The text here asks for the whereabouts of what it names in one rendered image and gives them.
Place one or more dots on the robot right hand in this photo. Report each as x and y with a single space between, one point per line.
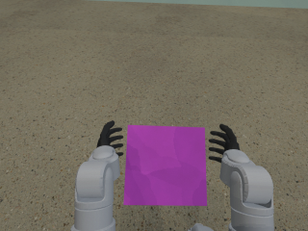
229 143

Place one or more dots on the robot left forearm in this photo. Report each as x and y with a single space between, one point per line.
94 191

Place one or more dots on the robot right forearm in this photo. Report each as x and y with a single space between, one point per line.
251 192

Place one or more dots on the robot left hand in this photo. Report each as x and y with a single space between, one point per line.
105 138

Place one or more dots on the carton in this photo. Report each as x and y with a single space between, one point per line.
165 166

